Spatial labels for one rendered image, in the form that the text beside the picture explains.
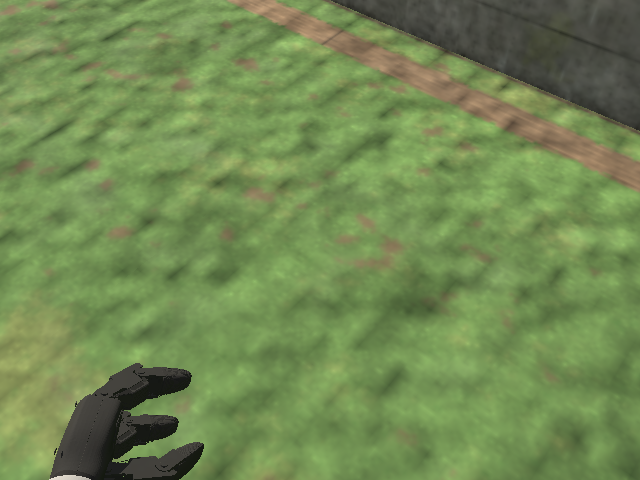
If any left robot hand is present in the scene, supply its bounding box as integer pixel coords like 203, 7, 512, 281
50, 363, 204, 480

